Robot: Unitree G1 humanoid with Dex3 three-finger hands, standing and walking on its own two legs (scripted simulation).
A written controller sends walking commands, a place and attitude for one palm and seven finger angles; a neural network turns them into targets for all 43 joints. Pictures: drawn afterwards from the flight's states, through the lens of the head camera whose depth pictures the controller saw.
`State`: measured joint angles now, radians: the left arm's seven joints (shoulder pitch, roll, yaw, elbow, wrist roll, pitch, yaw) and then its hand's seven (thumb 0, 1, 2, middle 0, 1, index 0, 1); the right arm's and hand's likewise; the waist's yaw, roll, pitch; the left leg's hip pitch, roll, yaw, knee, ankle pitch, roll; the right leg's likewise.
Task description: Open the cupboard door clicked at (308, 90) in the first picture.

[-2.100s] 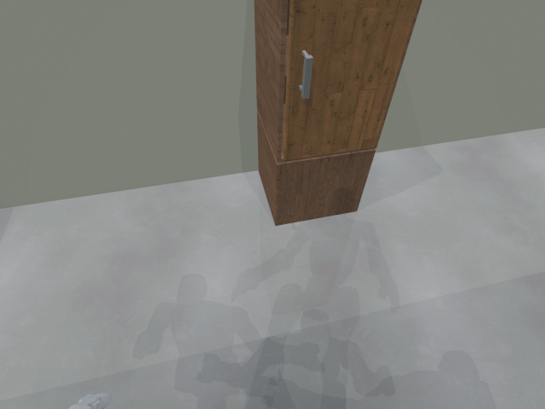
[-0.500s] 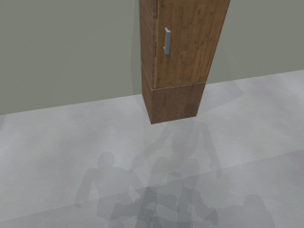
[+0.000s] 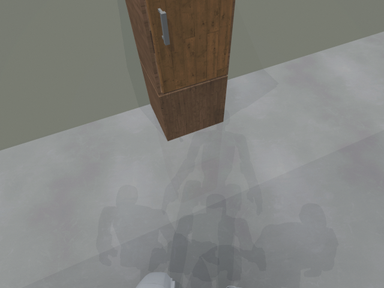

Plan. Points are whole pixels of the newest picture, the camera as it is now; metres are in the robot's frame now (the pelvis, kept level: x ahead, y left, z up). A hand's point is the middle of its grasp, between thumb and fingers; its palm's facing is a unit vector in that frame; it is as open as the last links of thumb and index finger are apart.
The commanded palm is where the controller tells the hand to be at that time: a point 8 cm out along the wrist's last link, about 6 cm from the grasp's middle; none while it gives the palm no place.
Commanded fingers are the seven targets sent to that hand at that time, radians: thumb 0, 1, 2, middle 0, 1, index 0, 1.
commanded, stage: walk to a spot facing it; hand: left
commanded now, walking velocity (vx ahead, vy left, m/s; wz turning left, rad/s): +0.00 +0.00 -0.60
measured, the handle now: (163, 26) +1.02 +0.22 +0.02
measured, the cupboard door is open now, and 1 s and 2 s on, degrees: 0 0 0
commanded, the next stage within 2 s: turn to face it in 1.94 s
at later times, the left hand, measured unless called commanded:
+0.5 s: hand out of the picture +0.10 +0.26 -0.15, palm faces -0.22 -0.95 -0.23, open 7.3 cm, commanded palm none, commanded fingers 0.00 0.90 0.90 -0.20 -0.30 -0.20 -0.30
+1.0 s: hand (188, 248) +0.23 +0.04 -0.14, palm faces -0.61 -0.77 -0.19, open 7.3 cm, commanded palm none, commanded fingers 0.00 0.90 0.90 -0.20 -0.30 -0.20 -0.30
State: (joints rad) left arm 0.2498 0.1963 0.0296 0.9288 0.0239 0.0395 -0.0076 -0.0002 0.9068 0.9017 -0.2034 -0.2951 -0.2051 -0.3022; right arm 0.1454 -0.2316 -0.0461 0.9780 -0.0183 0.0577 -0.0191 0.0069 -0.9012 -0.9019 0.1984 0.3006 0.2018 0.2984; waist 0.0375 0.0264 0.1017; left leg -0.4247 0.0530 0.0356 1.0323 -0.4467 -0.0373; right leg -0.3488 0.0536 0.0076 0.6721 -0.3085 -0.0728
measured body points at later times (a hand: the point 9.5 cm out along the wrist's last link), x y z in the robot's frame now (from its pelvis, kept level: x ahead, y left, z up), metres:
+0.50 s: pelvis -0.03 +0.06 +0.02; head +0.00 +0.09 +0.46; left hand +0.11 +0.31 -0.14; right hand +0.00 -0.22 -0.10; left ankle -0.02 +0.16 -0.72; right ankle -0.03 -0.06 -0.66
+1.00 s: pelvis +0.01 -0.02 +0.01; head +0.03 -0.04 +0.45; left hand +0.26 +0.08 -0.12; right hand -0.20 -0.19 -0.14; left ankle +0.03 +0.13 -0.65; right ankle -0.05 -0.12 -0.72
